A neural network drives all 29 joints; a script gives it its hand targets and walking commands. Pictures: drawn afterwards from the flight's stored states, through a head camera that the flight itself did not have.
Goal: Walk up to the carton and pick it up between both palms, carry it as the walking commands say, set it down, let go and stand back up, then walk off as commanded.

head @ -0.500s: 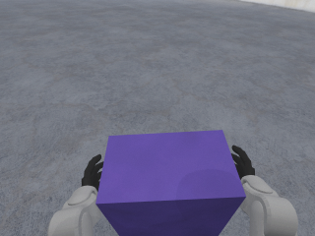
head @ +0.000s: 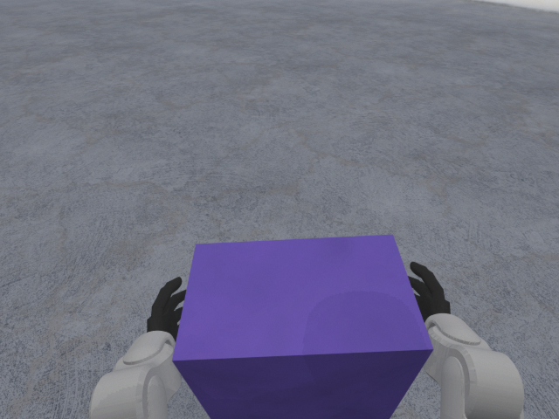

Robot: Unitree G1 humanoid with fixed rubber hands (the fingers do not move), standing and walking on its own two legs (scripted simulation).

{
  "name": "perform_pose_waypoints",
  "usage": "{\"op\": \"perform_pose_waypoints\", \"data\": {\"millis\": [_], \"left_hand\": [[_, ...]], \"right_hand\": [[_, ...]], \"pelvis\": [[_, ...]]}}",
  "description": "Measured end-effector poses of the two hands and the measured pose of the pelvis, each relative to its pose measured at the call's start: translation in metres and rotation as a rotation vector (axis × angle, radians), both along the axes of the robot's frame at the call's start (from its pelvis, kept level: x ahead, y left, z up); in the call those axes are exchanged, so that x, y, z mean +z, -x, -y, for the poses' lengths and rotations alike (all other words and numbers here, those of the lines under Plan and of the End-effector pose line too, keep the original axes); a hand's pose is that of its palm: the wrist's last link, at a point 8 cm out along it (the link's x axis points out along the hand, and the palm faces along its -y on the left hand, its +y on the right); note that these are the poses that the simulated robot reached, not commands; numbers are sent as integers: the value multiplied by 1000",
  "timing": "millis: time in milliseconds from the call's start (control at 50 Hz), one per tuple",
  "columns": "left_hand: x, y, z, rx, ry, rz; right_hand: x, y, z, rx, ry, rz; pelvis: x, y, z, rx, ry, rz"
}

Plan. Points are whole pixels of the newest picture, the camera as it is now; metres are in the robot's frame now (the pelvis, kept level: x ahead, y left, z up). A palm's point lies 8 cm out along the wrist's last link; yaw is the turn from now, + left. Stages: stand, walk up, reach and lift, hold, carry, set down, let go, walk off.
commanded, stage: carry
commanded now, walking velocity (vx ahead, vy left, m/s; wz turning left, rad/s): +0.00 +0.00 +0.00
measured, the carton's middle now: (298, 344) +0.24 +0.00 +0.05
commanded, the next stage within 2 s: none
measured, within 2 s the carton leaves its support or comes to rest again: neither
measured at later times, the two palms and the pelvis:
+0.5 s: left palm (98, 401) +0.16 +0.22 +0.08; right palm (398, 380) +0.17 -0.11 +0.09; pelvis -0.07 +0.05 +0.00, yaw +0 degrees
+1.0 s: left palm out of the picture +0.15 +0.27 +0.06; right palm (356, 407) +0.15 -0.06 +0.07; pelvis -0.10 +0.10 +0.00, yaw +1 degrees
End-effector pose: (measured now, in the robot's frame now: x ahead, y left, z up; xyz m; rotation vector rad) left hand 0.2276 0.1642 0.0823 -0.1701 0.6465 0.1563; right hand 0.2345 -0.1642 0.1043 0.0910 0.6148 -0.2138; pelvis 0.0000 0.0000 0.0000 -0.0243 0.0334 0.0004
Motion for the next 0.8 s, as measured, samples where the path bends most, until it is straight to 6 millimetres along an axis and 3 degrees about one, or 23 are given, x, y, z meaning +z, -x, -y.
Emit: {"op": "perform_pose_waypoints", "data": {"millis": [180,320,380,440,500,620,720,800], "left_hand": [[-4,32,-25,17,-2,-51],[12,50,-34,2,-62,-54],[13,56,-43,13,-46,-6],[6,59,-51,13,-26,19],[-4,68,-56,7,-34,-52],[-4,94,-78,64,-21,-53],[-27,86,-92,26,-5,-36],[-49,84,-100,-9,-16,-131]], "right_hand": [[-11,30,-24,16,-4,-50],[-14,53,-34,-8,-76,-54],[-8,56,-42,6,-55,-5],[-5,58,-50,14,-23,20],[-13,63,-56,18,-20,-52],[-18,78,-79,60,-27,-54],[-25,75,-93,50,28,-39],[-47,77,-99,57,55,-136]], "pelvis": [[3,28,-21,-6,-9,4],[13,48,-38,14,23,1],[6,54,-43,13,36,21],[-2,59,-48,13,39,30],[3,66,-53,-4,8,21],[2,87,-65,33,7,21],[-13,92,-81,44,27,-6],[-6,94,-89,9,2,-6]]}}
